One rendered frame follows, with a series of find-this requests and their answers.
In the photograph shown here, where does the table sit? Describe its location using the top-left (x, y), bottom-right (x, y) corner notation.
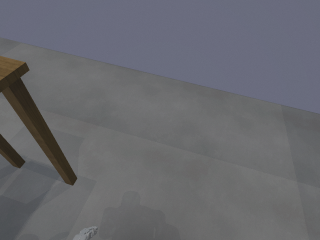
top-left (0, 56), bottom-right (77, 186)

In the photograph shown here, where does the left robot hand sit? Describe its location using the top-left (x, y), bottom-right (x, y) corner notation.
top-left (73, 226), bottom-right (98, 240)

